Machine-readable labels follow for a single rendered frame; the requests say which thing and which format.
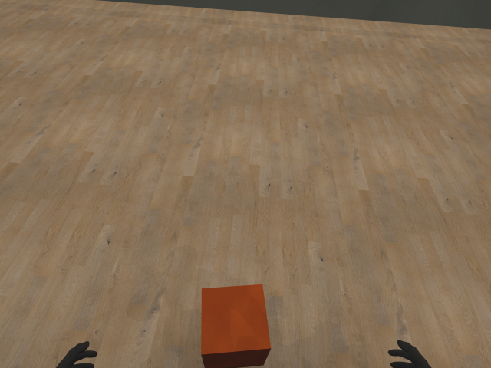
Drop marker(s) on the robot right hand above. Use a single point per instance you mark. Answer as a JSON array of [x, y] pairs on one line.
[[408, 352]]

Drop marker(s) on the carton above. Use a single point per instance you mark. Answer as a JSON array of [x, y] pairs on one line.
[[234, 330]]

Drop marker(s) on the robot left hand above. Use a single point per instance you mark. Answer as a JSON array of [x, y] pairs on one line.
[[77, 353]]

